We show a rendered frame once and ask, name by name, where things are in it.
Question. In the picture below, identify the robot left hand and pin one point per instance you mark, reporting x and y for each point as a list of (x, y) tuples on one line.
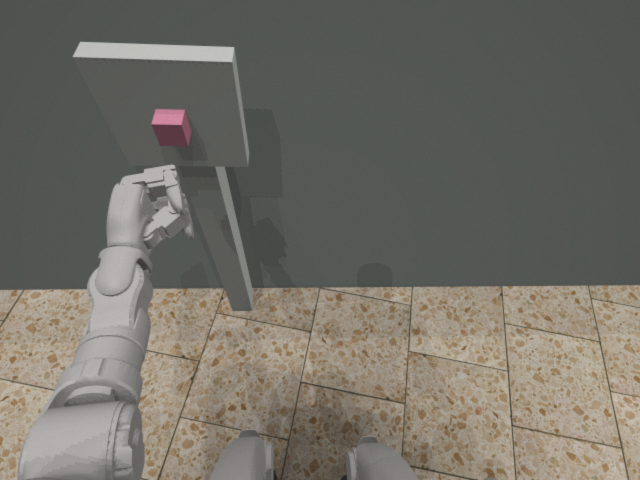
[(131, 210)]

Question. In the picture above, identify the robot left upper arm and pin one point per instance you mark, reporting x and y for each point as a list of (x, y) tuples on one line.
[(101, 441)]

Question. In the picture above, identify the robot left forearm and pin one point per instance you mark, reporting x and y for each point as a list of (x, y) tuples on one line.
[(109, 356)]

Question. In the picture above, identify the panel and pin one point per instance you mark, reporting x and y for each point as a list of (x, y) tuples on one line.
[(130, 81)]

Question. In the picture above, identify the right robot thigh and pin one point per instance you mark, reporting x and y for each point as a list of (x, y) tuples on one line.
[(377, 461)]

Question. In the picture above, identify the robot left shin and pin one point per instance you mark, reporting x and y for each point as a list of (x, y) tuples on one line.
[(248, 433)]

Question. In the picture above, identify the button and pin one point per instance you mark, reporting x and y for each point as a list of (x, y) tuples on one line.
[(171, 127)]

